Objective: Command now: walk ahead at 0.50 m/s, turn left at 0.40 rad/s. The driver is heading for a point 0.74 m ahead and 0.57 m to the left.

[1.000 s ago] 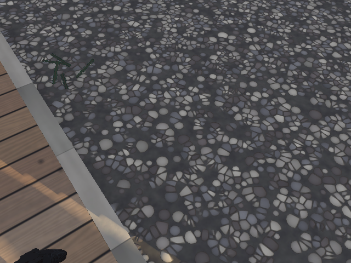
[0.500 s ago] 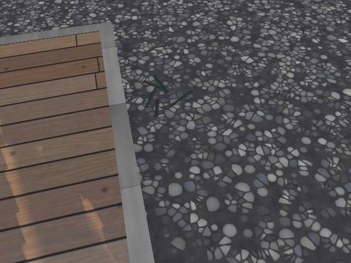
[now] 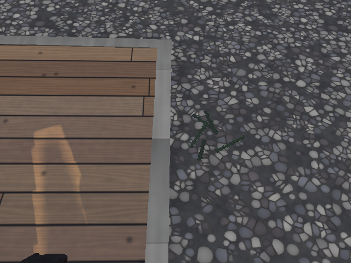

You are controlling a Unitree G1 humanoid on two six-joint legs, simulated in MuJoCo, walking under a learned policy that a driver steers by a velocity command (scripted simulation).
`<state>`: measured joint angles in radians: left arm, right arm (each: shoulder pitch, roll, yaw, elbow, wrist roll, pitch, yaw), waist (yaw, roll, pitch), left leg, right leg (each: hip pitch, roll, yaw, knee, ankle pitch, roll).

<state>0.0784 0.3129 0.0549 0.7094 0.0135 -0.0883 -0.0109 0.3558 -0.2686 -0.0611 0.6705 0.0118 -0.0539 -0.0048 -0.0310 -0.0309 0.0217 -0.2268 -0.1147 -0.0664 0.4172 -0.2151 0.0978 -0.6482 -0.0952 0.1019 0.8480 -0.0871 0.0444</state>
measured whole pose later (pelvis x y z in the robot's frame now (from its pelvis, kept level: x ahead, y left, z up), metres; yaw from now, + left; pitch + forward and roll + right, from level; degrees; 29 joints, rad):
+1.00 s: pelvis +0.56 -0.01 +0.00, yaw +18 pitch +2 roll +1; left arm 0.10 0.29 0.05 0.69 0.01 -0.09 0.00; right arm 0.34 -0.25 -0.06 0.70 0.01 -0.05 -0.01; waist -0.03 -0.03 0.01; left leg -0.28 -0.11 -0.06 0.44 -0.19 0.10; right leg -0.64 -0.08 0.10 0.91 -0.16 0.04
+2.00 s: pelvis +1.00 +0.22 +0.00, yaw +54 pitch +2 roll -1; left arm 0.06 0.29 0.05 0.66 0.02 -0.09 0.00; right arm 0.37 -0.26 -0.06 0.69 0.01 -0.05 0.00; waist -0.05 -0.03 0.01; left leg -0.20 -0.11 -0.09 0.38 -0.20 0.10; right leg -0.71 -0.09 0.08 0.92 -0.12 0.06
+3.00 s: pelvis +1.10 +0.36 +0.00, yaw +90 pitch +2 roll -2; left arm 0.09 0.29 0.08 0.70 0.00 0.02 0.02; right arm 0.17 -0.29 -0.06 0.59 0.00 0.04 -0.03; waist -0.01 -0.02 0.03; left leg -0.35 -0.08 -0.17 0.52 -0.20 0.05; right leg -0.45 0.03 0.07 0.82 -0.37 0.08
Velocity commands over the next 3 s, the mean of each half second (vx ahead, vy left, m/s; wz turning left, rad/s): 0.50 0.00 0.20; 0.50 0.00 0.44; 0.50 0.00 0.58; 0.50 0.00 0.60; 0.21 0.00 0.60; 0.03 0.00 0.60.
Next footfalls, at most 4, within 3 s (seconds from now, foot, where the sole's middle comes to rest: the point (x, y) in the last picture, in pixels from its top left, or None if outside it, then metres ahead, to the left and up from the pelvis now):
0.24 right None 0.31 -0.16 -0.82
0.74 left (153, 232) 0.59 0.08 -0.78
1.24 right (189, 176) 0.87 -0.08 -0.82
1.72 left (110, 154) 0.97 0.28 -0.78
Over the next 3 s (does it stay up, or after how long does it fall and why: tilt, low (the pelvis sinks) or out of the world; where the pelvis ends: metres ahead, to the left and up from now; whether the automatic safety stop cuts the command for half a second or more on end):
stays up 1.10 0.36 0.00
